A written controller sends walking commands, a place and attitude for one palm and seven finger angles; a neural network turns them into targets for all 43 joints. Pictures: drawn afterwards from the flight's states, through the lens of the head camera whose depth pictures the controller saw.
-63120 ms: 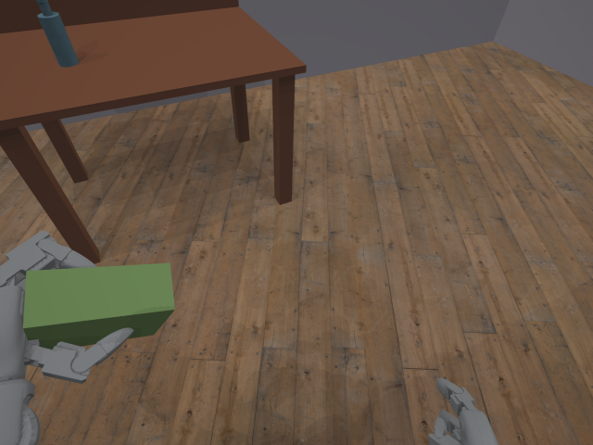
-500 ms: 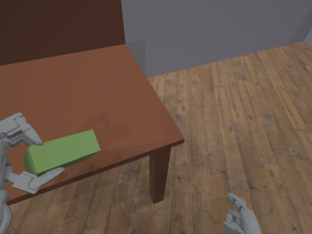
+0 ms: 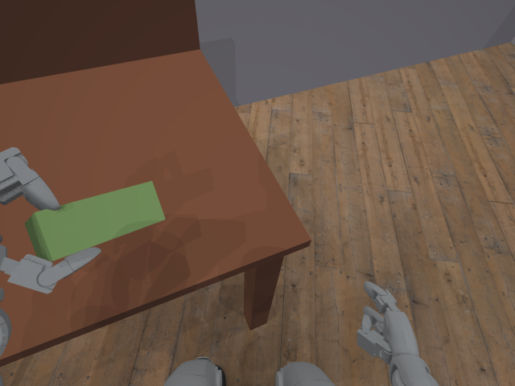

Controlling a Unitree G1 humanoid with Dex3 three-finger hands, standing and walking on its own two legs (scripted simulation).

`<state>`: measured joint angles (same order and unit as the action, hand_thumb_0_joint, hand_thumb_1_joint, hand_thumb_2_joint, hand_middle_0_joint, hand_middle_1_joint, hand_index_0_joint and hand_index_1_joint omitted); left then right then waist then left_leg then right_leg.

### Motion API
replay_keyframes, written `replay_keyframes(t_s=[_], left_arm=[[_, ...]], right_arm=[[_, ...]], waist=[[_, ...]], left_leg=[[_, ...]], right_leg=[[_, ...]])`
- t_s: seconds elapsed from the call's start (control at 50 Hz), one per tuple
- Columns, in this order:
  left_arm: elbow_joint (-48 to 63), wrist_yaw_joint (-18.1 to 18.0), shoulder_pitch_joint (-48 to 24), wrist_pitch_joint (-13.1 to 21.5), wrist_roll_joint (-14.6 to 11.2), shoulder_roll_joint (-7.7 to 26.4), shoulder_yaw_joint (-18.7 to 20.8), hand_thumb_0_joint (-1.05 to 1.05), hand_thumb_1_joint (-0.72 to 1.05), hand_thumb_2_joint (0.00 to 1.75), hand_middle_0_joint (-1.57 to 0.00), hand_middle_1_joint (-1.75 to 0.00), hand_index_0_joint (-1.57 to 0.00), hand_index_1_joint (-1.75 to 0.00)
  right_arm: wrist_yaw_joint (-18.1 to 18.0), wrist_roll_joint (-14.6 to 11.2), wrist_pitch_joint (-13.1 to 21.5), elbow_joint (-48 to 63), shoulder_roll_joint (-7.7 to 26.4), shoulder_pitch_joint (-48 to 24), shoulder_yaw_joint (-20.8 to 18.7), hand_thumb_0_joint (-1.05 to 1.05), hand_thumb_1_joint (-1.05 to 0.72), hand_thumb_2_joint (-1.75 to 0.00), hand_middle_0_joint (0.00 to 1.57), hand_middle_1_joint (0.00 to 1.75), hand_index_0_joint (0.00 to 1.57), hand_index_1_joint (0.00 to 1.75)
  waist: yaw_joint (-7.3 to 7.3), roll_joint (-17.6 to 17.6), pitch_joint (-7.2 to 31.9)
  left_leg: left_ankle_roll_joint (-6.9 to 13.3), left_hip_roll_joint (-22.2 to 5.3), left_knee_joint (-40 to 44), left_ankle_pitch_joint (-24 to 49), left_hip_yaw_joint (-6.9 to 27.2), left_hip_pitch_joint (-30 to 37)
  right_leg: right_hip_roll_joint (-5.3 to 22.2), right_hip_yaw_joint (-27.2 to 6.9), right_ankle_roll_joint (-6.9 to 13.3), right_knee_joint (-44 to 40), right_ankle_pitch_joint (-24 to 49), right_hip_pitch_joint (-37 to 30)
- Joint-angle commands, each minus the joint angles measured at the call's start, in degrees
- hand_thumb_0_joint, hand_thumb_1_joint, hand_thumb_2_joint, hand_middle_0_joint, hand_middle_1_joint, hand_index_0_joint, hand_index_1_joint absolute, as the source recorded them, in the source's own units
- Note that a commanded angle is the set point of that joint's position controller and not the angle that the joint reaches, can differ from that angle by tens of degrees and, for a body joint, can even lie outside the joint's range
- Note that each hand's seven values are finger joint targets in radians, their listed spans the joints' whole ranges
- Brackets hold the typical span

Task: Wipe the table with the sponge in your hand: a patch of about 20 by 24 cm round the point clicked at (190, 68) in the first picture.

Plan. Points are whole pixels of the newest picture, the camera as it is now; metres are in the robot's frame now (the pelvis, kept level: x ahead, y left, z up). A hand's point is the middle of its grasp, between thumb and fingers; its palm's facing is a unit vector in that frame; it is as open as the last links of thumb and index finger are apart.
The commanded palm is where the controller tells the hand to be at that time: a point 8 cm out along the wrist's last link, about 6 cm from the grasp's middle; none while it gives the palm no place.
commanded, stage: come to a stop and stand still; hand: left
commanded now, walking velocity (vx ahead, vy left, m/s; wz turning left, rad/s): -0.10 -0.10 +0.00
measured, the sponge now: (110, 216) +0.28 +0.20 +0.14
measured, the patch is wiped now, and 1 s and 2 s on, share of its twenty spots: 0.95 0.95 0.95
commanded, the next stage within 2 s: look again from close up in 0.94 s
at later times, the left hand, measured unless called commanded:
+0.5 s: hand (46, 223) +0.24 +0.22 +0.20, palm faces +0.33 -0.87 -0.38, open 8.9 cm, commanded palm +0.17 +0.28 +0.20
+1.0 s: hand (15, 237) +0.22 +0.24 +0.20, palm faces +0.39 -0.84 -0.37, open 8.8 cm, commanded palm +0.15 +0.29 +0.20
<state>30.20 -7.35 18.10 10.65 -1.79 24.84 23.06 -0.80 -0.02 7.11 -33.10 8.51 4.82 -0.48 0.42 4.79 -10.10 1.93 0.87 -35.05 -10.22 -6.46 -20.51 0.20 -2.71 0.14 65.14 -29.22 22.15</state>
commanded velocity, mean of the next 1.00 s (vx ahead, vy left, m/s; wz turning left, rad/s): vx -0.01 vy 0.00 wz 0.00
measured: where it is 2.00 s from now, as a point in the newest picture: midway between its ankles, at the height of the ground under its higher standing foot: outside the picture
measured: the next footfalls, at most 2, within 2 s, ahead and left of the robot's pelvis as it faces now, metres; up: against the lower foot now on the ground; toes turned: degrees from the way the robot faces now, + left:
right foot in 0.08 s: +0.07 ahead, -0.10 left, +0.00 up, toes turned +1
left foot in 0.30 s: +0.06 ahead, +0.12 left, +0.00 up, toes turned +0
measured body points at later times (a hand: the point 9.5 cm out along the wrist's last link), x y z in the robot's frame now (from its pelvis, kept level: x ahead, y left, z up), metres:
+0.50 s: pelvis +0.01 +0.00 +0.02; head +0.03 +0.02 +0.47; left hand +0.21 +0.27 +0.22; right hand +0.19 -0.24 -0.04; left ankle +0.02 +0.12 -0.71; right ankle +0.03 -0.10 -0.71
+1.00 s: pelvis +0.00 +0.01 +0.03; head +0.01 +0.02 +0.48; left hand +0.19 +0.29 +0.22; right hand +0.17 -0.21 -0.05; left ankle +0.02 +0.12 -0.71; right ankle +0.03 -0.10 -0.71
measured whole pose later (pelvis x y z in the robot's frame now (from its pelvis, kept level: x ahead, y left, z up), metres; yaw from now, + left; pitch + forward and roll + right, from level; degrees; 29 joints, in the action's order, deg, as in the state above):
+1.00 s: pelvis +0.00 +0.01 +0.03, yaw +1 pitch -1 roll -1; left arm 29.4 -8.4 24.2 9.1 -1.6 21.3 18.9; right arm -2.9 0.0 6.7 -33.9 10.2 12.5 1.5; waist 0.3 0.5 -2.0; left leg 0.5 -0.5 -26.1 -12.2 -0.1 -13.0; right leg -0.3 3.5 0.7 22.4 -9.0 12.5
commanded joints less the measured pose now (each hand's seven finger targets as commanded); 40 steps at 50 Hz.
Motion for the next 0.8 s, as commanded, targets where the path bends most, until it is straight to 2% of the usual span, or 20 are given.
replay_keyframes(t_s=[0.0, 0.04, 0.06, 0.08, 0.1, 0.12, 0.16, 0.18, 0.22, 0.26, 0.28, 0.3, 0.32, 0.34, 0.36, 0.46, 0.56, 0.64, 0.7, 0.78], left_arm=[[18.6, -1.0, 10.0, 4.3, -1.8, 10.3, 11.6, 0.0, 0.1, 1.3, -1.2, -1.6, -1.2, -1.6], [15.8, -0.8, 10.6, 3.9, -2.0, 9.1, 11.5, 0.0, 0.1, 1.3, -1.2, -1.6, -1.2, -1.6], [12.7, -0.7, 11.1, 3.4, -2.1, 9.4, 11.5, 0.0, 0.1, 1.3, -1.2, -1.6, -1.2, -1.6], [11.8, -0.6, 8.2, 3.1, -2.0, 8.7, 10.6, 0.0, 0.1, 1.3, -1.2, -1.6, -1.2, -1.6], [9.3, -0.6, 5.1, 2.2, -2.4, 8.4, 9.9, 0.0, 0.1, 1.3, -1.2, -1.6, -1.2, -1.6], [5.5, -0.1, 4.7, 0.5, -2.8, 4.5, 5.9, 0.0, 0.1, 1.3, -1.2, -1.6, -1.2, -1.6], [4.5, -0.8, 2.7, -1.0, -2.2, 4.2, 4.2, 0.0, 0.1, 1.3, -1.2, -1.6, -1.2, -1.6], [4.2, -1.0, 1.2, -0.8, -2.1, 3.6, 2.8, 0.0, 0.1, 1.3, -1.2, -1.6, -1.2, -1.6], [3.9, -1.6, 0.1, 0.0, -1.1, 3.8, 2.1, 0.0, 0.1, 1.3, -1.2, -1.6, -1.2, -1.6], [9.0, -2.1, -3.7, 0.9, -0.3, 4.1, 0.3, 0.0, 0.1, 1.3, -1.2, -1.6, -1.2, -1.6], [11.5, -2.2, -3.9, 1.3, -0.1, 3.4, -0.6, 0.0, 0.1, 1.3, -1.2, -1.6, -1.2, -1.6], [13.5, -2.2, -3.8, 1.4, -0.1, 4.7, 0.1, 0.0, 0.1, 1.3, -1.2, -1.6, -1.2, -1.6], [16.6, -2.6, -3.5, 1.3, 0.1, 6.1, 1.1, 0.0, 0.1, 1.3, -1.2, -1.6, -1.2, -1.6], [19.8, -2.8, -2.8, 1.9, 0.0, 7.4, 2.2, 0.0, 0.1, 1.3, -1.2, -1.6, -1.2, -1.6], [22.2, -2.9, -1.8, 2.5, 0.0, 9.1, 3.7, 0.0, 0.1, 1.3, -1.2, -1.6, -1.2, -1.6], [14.5, -2.6, 12.8, 2.8, -1.4, 8.0, 7.2, 0.0, 0.1, 1.3, -1.2, -1.6, -1.2, -1.6], [4.4, -1.7, 13.1, 1.3, -2.3, 4.0, 5.0, 0.0, 0.1, 1.3, -1.2, -1.6, -1.2, -1.6], [3.0, -1.2, 4.0, 0.4, -1.3, 2.2, 0.5, 0.0, 0.1, 1.3, -1.2, -1.6, -1.2, -1.6], [7.0, -1.5, -4.5, 0.4, -0.2, 2.0, -2.5, 0.0, 0.1, 1.3, -1.2, -1.6, -1.2, -1.6], [14.1, -2.7, -10.9, 1.1, 0.7, 4.5, -1.6, 0.0, 0.1, 1.3, -1.2, -1.6, -1.2, -1.6]], right_arm=[[0.3, -0.8, 3.2, 9.0, 8.5, 0.4, -2.1, 0.0, -0.9, -0.9, 0.2, 0.3, 0.2, 0.3], [0.2, -1.1, 2.8, 9.6, 8.5, 1.1, -1.1, 0.0, -0.9, -0.9, 0.2, 0.3, 0.2, 0.3], [-0.3, -1.0, 2.4, 9.1, 8.0, 1.8, -0.8, 0.0, -0.9, -0.9, 0.2, 0.3, 0.2, 0.3], [-0.6, -0.9, 2.2, 9.1, 7.9, 2.4, -1.1, 0.0, -0.9, -0.9, 0.2, 0.3, 0.2, 0.3], [-1.0, -0.6, 2.2, 8.7, 7.8, 2.8, -0.8, 0.0, -0.9, -0.9, 0.2, 0.3, 0.2, 0.3], [-1.2, -1.5, 2.4, 8.1, 8.2, 3.5, -1.7, 0.0, -0.9, -0.9, 0.2, 0.3, 0.2, 0.3], [-1.7, -1.5, 2.3, 7.5, 8.4, 1.6, -1.0, 0.0, -0.9, -0.9, 0.2, 0.3, 0.2, 0.3], [-1.9, -1.2, 2.4, 6.7, 7.5, 1.6, 0.2, 0.0, -0.9, -0.9, 0.2, 0.3, 0.2, 0.3], [-2.8, -0.5, 2.7, 5.8, 7.8, 1.4, 0.4, 0.0, -0.9, -0.9, 0.2, 0.3, 0.2, 0.3], [-3.5, -0.4, 3.3, 6.3, 9.1, -0.7, -0.4, 0.0, -0.9, -0.9, 0.2, 0.3, 0.2, 0.3], [-3.4, -0.4, 3.3, 7.0, 9.7, -0.4, -0.9, 0.0, -0.9, -0.9, 0.2, 0.3, 0.2, 0.3], [-3.3, -0.7, 3.2, 7.4, 10.3, -0.3, -1.6, 0.0, -0.9, -0.9, 0.2, 0.3, 0.2, 0.3], [-3.2, -0.7, 3.3, 7.7, 10.4, 0.0, -2.0, 0.0, -0.9, -0.9, 0.2, 0.3, 0.2, 0.3], [-3.0, -0.5, 3.1, 7.8, 9.6, -0.2, -1.4, 0.0, -0.9, -0.9, 0.2, 0.3, 0.2, 0.3], [-2.9, -0.6, 3.1, 7.7, 9.2, -0.8, -1.1, 0.0, -0.9, -0.9, 0.2, 0.3, 0.2, 0.3], [-2.5, -0.9, 2.2, 8.4, 9.5, 1.3, -2.2, 0.0, -0.9, -0.9, 0.2, 0.3, 0.2, 0.3], [-3.0, -1.2, 0.5, 8.0, 9.6, 2.5, -1.9, 0.0, -0.9, -0.9, 0.2, 0.3, 0.2, 0.3], [-3.5, -1.1, 0.7, 7.9, 10.2, 2.3, -1.5, 0.0, -0.9, -0.9, 0.2, 0.3, 0.2, 0.3], [-3.8, -0.7, 1.5, 7.8, 10.2, 1.1, -1.1, 0.0, -0.9, -0.9, 0.2, 0.3, 0.2, 0.3], [-4.1, -0.3, 2.8, 7.3, 10.0, 0.4, -0.9, 0.0, -0.9, -0.9, 0.2, 0.3, 0.2, 0.3]], waist=[[-2.04, -17.7, 18.4], [-1.56, -13.4, 17.3], [-0.7, -7.2, 15.8], [0.09, 0.1, 14.3], [0.54, 4.8, 12.4], [0.63, 9.6, 11.5], [1.05, 5.7, 10.6], [1.12, 2.5, 11.9], [0.15, -1.5, 13.6], [-0.76, -7.6, 14.8], [-1.6, -8.8, 16.3], [-1.87, -8.0, 17.5], [-1.26, -8.2, 19.5], [-0.77, -13.2, 21.4], [-0.82, -15.5, 21.6], [-1.08, -13.0, 19.9], [-0.24, -7.9, 14.8], [-0.29, -3.8, 11.5], [-0.43, -5.4, 10.3], [-0.56, -9.9, 11.7]], left_leg=[[5.0, -15.5, 14.4, 1.9, 12.5, -0.9], [2.1, -13.4, 11.0, -11.7, 10.2, -6.3], [0.4, -10.2, 8.2, -17.2, 8.1, -7.0], [-1.5, -5.2, 0.6, -20.1, 5.0, -4.5], [-2.9, -1.8, -7.3, -17.7, 4.1, 0.0], [-3.3, -0.8, -14.6, -13.5, 6.4, 4.9], [-2.6, -2.1, -14.1, -9.1, 7.9, 5.7], [-2.2, -2.5, -7.8, -8.9, 8.1, 6.2], [-1.5, -2.7, 5.7, -5.1, 7.2, 7.5], [-0.1, -6.7, 11.6, 6.8, 11.1, 10.5], [0.5, -8.7, 11.6, 13.6, 12.9, 11.4], [0.3, -9.1, 10.3, 16.7, 12.1, 12.4], [-0.2, -8.0, 7.3, 22.5, 10.8, 13.0], [-0.6, -7.4, 7.2, 26.1, 11.2, 12.2], [-1.0, -7.6, 8.7, 26.6, 12.3, 11.4], [-1.7, -7.1, 11.3, 15.5, 11.8, 6.0], [-1.5, -7.1, 14.5, 1.5, 11.3, 3.0], [-0.8, -6.5, 15.3, -7.6, 11.3, 3.3], [-0.3, -5.5, 16.7, -12.9, 11.3, 3.6], [0.3, -5.5, 18.6, -16.1, 12.0, 3.0]], right_leg=[[2.3, 2.4, 0.3, -22.5, 4.4, -11.7], [1.9, 4.0, 0.0, -34.4, 13.1, -19.2], [2.7, 1.4, 0.6, -39.4, 15.7, -18.7], [6.4, -6.6, 2.6, -46.4, 13.2, -12.6], [11.7, -12.9, 5.4, -51.9, 9.8, -3.8], [15.5, -19.1, 7.9, -54.4, 5.7, 4.1], [15.7, -15.7, 8.6, -52.4, 11.4, 4.2], [14.3, -10.8, 7.3, -49.5, 13.7, 0.8], [9.9, -4.9, 4.0, -44.8, 19.7, -7.0], [6.4, -3.0, 1.6, -41.0, 25.8, -10.3], [5.2, -1.8, 1.1, -40.1, 28.4, -12.5], [5.1, -2.5, 1.0, -40.4, 31.1, -13.9], [5.3, -2.0, 1.6, -39.1, 39.5, -17.1], [5.5, -0.3, 1.9, -37.5, 42.4, -19.3], [4.8, 0.5, 1.7, -36.9, 39.5, -20.0], [4.1, 1.3, 1.8, -39.9, 33.2, -21.9], [3.7, 0.1, 0.8, -43.7, 26.7, -17.3], [3.8, -1.3, 0.3, -47.5, 16.4, -12.1], [3.3, -1.8, 0.0, -49.4, 9.4, -10.2], [3.0, -1.5, 0.0, -48.3, 8.8, -12.7]])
